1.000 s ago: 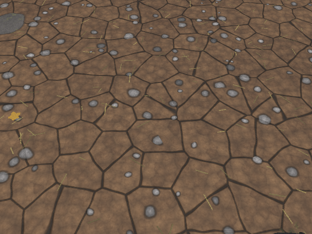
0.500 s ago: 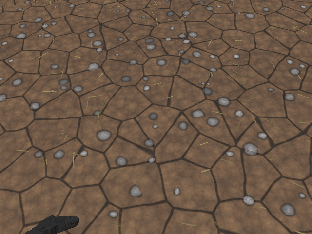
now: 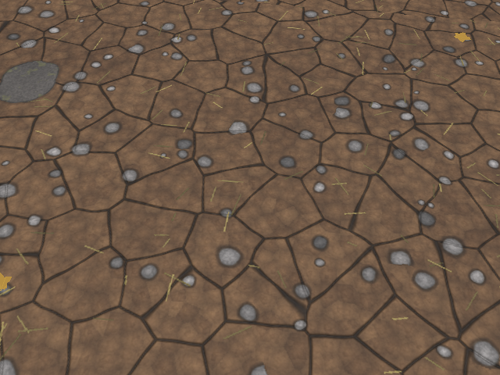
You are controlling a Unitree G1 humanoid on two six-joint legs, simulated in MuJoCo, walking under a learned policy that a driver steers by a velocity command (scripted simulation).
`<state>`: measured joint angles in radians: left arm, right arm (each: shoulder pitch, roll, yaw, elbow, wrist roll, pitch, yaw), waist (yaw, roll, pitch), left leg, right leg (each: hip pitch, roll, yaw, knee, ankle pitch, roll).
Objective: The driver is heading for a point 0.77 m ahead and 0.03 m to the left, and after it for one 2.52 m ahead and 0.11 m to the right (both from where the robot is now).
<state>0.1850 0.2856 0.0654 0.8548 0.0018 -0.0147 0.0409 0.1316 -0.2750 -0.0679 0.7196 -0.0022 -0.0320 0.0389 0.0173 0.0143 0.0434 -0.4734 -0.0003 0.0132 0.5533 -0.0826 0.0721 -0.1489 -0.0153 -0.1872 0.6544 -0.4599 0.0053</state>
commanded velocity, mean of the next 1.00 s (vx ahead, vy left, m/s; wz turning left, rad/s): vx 0.15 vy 0.00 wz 0.18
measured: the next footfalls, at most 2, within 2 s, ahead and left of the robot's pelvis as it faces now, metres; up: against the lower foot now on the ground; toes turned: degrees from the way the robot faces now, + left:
right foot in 0.42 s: +0.14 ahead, -0.14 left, +0.00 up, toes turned +18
left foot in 0.82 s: +0.20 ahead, +0.16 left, +0.00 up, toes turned +12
